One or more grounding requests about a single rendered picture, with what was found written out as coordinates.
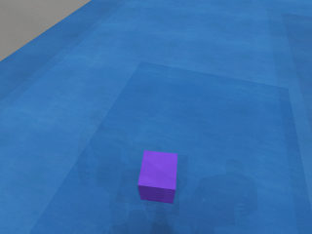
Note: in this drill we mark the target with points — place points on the carton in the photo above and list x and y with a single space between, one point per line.
157 177

